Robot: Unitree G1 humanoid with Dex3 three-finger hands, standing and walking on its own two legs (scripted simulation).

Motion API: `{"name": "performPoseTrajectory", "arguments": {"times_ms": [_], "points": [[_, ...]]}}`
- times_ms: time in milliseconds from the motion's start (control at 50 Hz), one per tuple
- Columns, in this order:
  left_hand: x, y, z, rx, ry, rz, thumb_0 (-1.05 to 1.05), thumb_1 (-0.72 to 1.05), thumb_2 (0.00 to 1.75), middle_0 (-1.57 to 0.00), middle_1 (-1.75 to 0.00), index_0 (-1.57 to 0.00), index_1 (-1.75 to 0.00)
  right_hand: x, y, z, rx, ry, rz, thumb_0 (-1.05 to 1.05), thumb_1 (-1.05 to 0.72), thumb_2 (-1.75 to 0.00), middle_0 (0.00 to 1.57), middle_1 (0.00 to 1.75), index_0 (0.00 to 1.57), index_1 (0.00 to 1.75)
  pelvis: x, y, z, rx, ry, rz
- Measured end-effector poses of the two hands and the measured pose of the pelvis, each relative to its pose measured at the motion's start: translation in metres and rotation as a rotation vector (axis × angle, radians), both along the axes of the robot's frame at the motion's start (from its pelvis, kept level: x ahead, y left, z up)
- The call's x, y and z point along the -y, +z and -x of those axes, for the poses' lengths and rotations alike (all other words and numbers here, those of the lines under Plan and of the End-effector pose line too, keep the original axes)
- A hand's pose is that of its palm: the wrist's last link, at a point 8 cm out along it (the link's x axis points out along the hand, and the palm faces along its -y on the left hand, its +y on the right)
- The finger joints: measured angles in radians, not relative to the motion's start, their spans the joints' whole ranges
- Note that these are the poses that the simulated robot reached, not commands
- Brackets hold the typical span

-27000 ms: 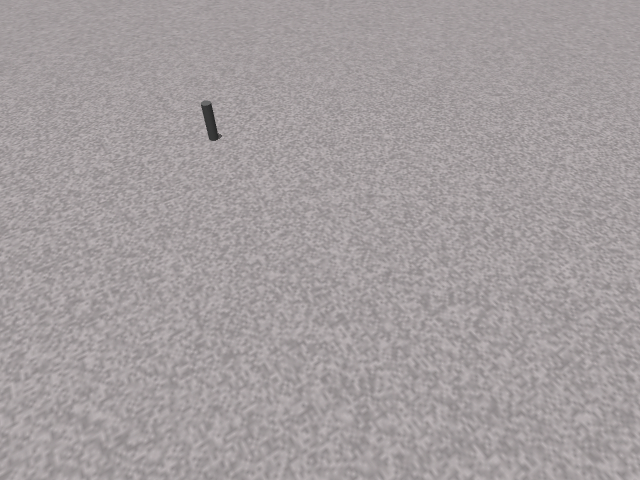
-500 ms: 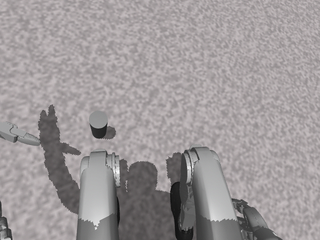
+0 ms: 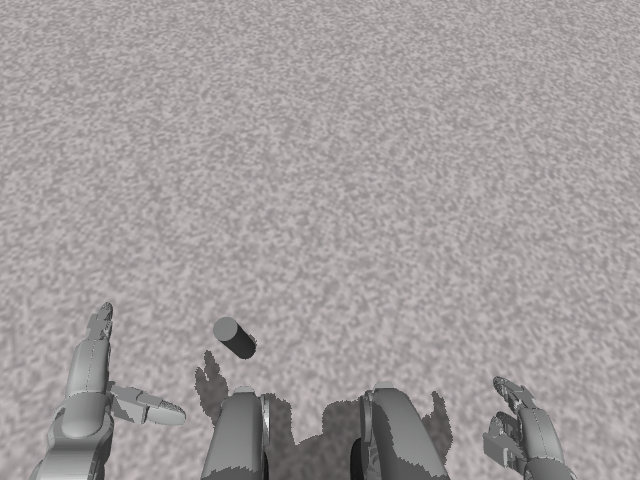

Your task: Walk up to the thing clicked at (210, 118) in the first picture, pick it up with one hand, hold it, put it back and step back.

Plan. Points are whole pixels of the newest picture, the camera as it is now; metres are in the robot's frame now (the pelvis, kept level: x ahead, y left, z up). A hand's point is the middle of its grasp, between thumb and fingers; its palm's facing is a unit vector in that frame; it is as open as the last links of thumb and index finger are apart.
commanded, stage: home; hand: left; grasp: from the side
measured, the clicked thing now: (236, 339) +0.41 +0.18 -0.49
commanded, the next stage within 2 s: none
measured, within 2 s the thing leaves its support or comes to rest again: rests again in 0.60 s
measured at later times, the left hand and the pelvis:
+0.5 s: hand (104, 411) +0.21 +0.20 +0.07, palm faces +0.12 -0.94 -0.31, open 17.6 cm; pelvis +0.05 +0.01 +0.12, yaw +1 degrees
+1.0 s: hand (109, 425) +0.20 +0.19 +0.07, palm faces +0.13 -0.95 -0.29, open 17.6 cm; pelvis +0.04 +0.01 +0.12, yaw +2 degrees
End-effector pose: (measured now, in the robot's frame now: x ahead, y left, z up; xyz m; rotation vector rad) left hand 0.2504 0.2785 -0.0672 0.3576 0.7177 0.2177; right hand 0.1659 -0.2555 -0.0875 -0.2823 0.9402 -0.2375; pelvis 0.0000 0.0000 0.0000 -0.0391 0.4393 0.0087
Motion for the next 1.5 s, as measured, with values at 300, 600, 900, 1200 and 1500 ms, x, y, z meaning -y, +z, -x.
{"name": "performPoseTrajectory", "arguments": {"times_ms": [300,600,900,1200,1500], "points": [[0.031,0.115,0.041,-0.035,0.050,0.078,-0.01,-0.51,0.07,-0.06,-0.06,-0.06,-0.06,-0.018,0.108,-0.010,0.133,-0.030,-0.007,0.01,-0.89,-0.90,0.20,0.30,0.21,0.30,-0.006,0.095,-0.035,0.194,0.018,-0.004],[0.035,0.162,0.067,0.010,0.057,0.100,-0.01,-0.57,0.04,-0.05,-0.05,-0.05,-0.05,-0.041,0.147,-0.043,0.298,0.040,-0.024,0.01,-0.89,-0.90,0.20,0.30,0.21,0.30,-0.012,0.117,-0.045,0.290,0.024,-0.008],[0.038,0.163,0.068,0.016,0.058,0.105,-0.01,-0.58,0.03,-0.05,-0.05,-0.05,-0.05,-0.034,0.149,-0.033,0.286,0.050,-0.007,0.01,-0.89,-0.90,0.20,0.30,0.21,0.30,-0.009,0.121,-0.041,0.315,0.028,-0.008],[0.044,0.160,0.079,-0.003,0.059,0.109,-0.01,-0.56,0.04,-0.05,-0.05,-0.05,-0.05,-0.027,0.145,-0.018,0.269,0.043,-0.013,0.01,-0.90,-0.90,0.20,0.30,0.21,0.30,-0.003,0.122,-0.032,0.321,0.025,-0.015],[0.049,0.161,0.077,0.009,0.060,0.117,-0.01,-0.56,0.04,-0.05,-0.05,-0.05,-0.05,-0.023,0.147,-0.024,0.290,0.047,-0.005,0.01,-0.90,-0.90,0.20,0.30,0.21,0.30,0.000,0.122,-0.033,0.323,0.026,-0.017]]}}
